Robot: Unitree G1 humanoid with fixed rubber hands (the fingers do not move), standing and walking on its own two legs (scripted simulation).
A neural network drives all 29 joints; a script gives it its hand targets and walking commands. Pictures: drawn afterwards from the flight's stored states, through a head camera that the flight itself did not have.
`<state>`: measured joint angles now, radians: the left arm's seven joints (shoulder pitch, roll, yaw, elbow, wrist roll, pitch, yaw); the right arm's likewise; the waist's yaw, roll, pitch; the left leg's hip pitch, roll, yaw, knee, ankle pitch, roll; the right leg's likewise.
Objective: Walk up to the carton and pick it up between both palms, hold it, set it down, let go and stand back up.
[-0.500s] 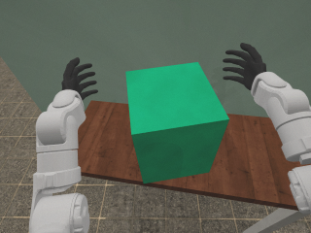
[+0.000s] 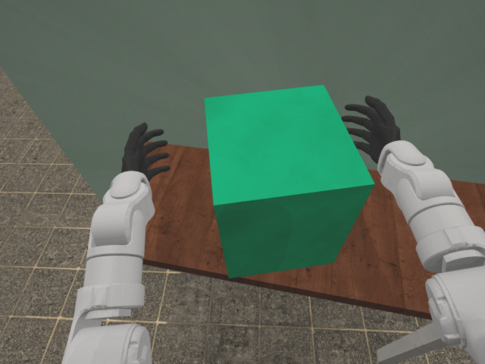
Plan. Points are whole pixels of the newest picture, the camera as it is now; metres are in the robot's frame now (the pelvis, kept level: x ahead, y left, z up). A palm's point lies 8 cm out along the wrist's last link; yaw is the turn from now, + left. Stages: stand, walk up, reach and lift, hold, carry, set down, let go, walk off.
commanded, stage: reach and lift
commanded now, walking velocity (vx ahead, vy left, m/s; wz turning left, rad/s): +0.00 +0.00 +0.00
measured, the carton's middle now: (273, 186) +0.40 +0.03 +0.05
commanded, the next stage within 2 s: none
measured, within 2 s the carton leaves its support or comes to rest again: neither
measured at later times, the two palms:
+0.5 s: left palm (154, 186) +0.36 +0.22 +0.08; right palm (362, 158) +0.45 -0.12 +0.09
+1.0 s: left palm (181, 177) +0.38 +0.18 +0.08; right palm (354, 160) +0.44 -0.11 +0.09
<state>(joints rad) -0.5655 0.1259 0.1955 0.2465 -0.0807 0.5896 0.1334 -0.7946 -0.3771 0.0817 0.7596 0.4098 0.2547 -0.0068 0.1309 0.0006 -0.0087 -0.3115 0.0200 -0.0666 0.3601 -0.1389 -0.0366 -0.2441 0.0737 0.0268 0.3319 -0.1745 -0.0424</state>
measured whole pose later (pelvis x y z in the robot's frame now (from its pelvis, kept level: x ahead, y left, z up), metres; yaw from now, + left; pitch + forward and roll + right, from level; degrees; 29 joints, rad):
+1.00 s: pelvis +0.00 +0.00 +0.00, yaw -2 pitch +7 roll +0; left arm -0.62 -0.11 0.30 0.54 0.16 0.18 0.18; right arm -0.80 -0.15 -0.02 0.95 0.18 0.00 -0.08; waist 0.14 -0.02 -0.03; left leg -0.34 0.04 -0.03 0.37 -0.15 -0.04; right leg -0.28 0.09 0.06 0.34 -0.17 -0.04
